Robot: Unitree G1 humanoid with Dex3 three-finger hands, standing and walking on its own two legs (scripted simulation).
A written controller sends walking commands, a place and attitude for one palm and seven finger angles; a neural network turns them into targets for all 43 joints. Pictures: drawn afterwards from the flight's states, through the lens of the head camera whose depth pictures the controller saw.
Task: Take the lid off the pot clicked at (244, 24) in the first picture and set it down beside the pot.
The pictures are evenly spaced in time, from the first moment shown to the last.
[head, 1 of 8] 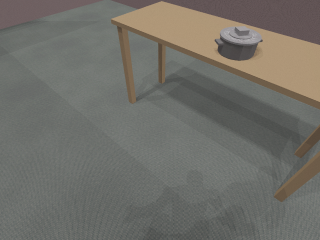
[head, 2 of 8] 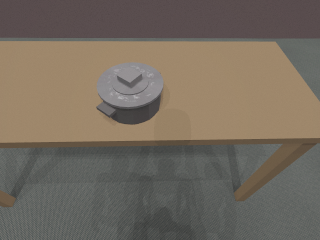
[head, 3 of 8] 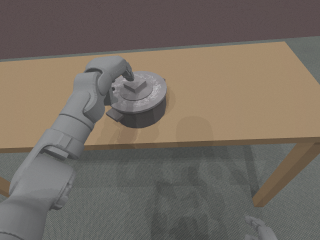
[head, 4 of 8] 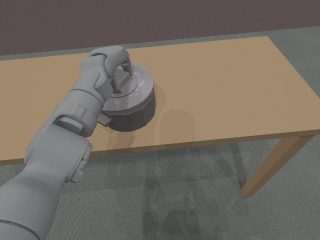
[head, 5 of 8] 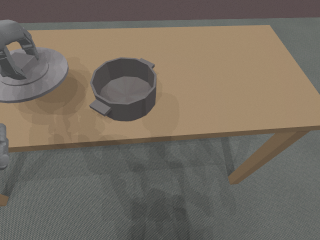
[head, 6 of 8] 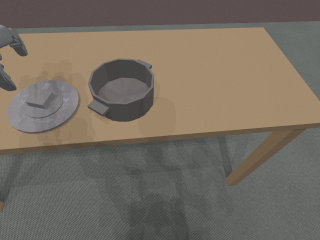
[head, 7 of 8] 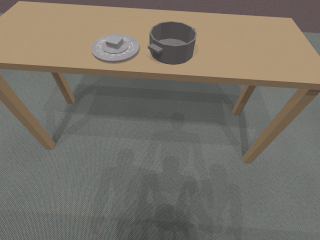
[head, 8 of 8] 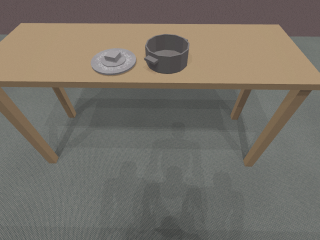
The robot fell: no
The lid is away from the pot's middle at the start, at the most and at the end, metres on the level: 0.00 0.24 0.24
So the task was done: yes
